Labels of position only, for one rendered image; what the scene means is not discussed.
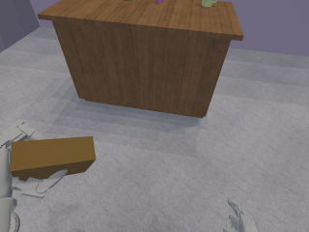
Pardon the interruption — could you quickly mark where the left robot forearm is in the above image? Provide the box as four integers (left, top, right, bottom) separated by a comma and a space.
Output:
0, 197, 20, 232

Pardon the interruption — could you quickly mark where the right robot hand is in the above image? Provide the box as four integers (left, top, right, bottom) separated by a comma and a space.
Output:
223, 198, 260, 232

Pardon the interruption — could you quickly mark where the left robot hand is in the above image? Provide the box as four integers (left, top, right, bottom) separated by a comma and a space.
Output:
0, 120, 68, 199

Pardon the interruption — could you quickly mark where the sponge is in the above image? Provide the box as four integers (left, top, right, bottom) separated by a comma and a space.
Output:
10, 136, 96, 182

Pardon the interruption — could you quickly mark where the table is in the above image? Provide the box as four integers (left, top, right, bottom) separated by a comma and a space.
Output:
38, 0, 244, 119

